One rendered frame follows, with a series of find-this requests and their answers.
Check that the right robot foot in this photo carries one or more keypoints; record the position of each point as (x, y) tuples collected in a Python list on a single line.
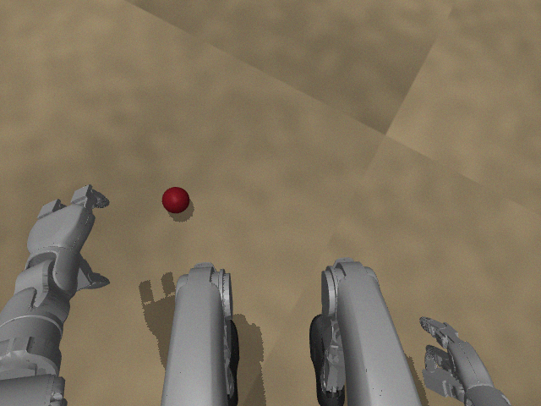
[(317, 353)]

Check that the ball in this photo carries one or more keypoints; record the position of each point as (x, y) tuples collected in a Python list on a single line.
[(175, 200)]

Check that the right robot arm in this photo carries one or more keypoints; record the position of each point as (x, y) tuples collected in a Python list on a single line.
[(485, 396)]

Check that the right robot hand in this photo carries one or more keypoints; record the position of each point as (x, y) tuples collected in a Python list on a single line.
[(461, 366)]

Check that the left robot hand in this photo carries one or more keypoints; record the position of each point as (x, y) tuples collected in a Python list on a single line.
[(69, 227)]

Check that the left robot arm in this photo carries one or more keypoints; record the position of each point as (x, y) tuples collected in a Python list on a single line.
[(31, 328)]

